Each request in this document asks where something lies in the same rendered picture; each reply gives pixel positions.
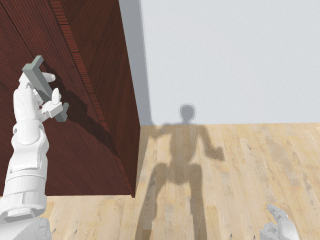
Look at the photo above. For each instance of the handle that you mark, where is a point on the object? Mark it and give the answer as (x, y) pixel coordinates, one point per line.
(37, 79)

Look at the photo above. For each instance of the robot left forearm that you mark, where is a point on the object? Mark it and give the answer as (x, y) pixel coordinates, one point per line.
(24, 192)

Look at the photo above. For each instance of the left robot upper arm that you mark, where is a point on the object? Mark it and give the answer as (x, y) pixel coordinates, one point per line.
(37, 228)

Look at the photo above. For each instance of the wardrobe door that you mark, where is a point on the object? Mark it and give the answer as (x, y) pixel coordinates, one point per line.
(80, 160)

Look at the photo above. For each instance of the robot left hand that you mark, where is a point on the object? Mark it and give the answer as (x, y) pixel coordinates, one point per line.
(26, 101)

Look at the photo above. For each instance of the robot right hand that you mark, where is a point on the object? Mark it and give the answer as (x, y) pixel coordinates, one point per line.
(284, 230)

